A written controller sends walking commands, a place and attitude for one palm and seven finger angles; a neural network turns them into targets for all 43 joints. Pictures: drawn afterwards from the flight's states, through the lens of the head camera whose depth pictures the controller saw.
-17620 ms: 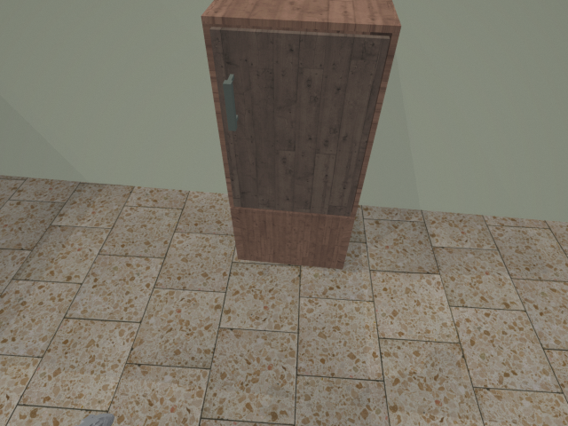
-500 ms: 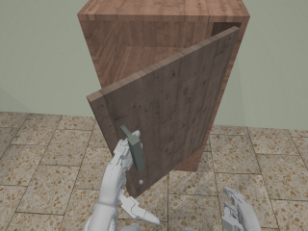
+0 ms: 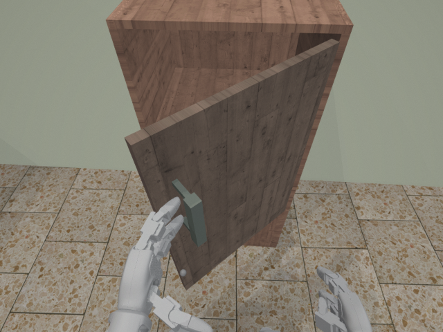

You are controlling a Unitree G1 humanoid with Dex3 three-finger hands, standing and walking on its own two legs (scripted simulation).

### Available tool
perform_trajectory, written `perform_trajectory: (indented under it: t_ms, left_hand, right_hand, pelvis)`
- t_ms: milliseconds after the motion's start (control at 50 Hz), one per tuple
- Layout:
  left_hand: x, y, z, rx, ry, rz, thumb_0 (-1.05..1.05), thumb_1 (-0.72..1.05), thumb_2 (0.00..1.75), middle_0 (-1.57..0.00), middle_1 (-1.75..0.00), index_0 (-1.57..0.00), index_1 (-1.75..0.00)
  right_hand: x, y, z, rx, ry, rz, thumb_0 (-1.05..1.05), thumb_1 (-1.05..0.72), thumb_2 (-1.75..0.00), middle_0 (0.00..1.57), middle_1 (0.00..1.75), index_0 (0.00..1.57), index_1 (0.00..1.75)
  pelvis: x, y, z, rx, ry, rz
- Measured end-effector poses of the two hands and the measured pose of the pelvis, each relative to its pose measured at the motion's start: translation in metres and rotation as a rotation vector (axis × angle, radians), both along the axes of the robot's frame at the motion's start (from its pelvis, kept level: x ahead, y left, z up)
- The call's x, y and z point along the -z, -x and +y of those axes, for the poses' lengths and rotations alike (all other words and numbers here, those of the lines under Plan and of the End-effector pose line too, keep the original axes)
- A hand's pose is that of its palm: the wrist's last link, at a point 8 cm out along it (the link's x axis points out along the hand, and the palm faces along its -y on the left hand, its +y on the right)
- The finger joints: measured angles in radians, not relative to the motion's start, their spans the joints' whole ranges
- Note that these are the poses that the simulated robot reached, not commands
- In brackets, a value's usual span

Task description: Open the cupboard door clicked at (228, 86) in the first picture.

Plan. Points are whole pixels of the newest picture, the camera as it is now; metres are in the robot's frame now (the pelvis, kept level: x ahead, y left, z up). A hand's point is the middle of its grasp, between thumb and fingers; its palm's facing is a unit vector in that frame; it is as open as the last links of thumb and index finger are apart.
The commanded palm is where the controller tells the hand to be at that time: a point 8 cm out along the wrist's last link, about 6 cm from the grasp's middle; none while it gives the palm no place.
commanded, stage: slide the hand sideways off the handle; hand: left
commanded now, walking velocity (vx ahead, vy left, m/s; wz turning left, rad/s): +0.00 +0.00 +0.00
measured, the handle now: (189, 214) +0.30 +0.07 +0.08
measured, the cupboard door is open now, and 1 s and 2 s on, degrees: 43 43 43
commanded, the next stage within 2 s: draw the hand back to the body in 0.52 s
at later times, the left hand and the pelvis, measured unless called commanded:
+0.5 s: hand (139, 302) +0.16 +0.13 +0.07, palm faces -0.04 -1.00 -0.02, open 16.3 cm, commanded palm +0.14 +0.18 +0.07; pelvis +0.00 +0.00 -0.01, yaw +1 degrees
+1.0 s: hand (99, 293) +0.16 +0.17 +0.11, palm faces -0.03 -1.00 -0.06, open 16.3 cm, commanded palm +0.14 +0.23 +0.13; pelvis +0.00 +0.02 +0.01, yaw +1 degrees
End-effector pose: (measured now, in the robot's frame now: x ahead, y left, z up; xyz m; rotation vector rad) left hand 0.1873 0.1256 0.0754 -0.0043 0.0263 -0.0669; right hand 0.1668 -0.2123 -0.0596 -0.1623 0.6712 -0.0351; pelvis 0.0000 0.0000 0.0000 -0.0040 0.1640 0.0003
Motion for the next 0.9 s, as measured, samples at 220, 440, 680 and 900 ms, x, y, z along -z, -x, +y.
perform_trajectory:
  t_ms: [220, 440, 680, 900]
  left_hand:
    - [0.001, 0.02, 0.025, -0.02, -0.019, -0.009, -0.01, -0.5, 0.3, -0.17, -0.32, -0.18, -0.31]
    - [0.0, 0.038, 0.051, -0.042, -0.02, 0.007, -0.01, -0.5, 0.3, -0.15, -0.31, -0.15, -0.3]
    - [0.002, 0.04, 0.059, -0.004, 0.003, -0.02, -0.01, -0.5, 0.3, -0.15, -0.3, -0.15, -0.3]
    - [-0.035, 0.041, 0.087, -0.043, -0.061, -0.035, -0.01, -0.5, 0.3, -0.15, -0.3, -0.15, -0.3]
  right_hand:
    - [0.005, -0.015, -0.014, 0.009, 0.031, -0.019, 0.01, -0.9, -0.9, 0.2, 0.3, 0.2, 0.3]
    - [0.01, -0.021, -0.009, 0.031, 0.023, -0.024, 0.01, -0.9, -0.9, 0.2, 0.3, 0.2, 0.3]
    - [0.01, -0.017, -0.001, 0.039, 0.04, -0.052, 0.01, -0.9, -0.9, 0.2, 0.3, 0.2, 0.3]
    - [-0.007, -0.005, 0.01, 0.082, 0.005, -0.057, 0.01, -0.9, -0.9, 0.2, 0.3, 0.2, 0.3]
  pelvis:
    - [0.009, -0.006, -0.003, -0.008, 0.006, 0.031]
    - [0.013, -0.005, -0.003, -0.016, 0.014, 0.043]
    - [0.019, 0.004, 0.006, -0.017, 0.03, 0.043]
    - [0.001, -0.001, 0.014, -0.01, 0.033, -0.013]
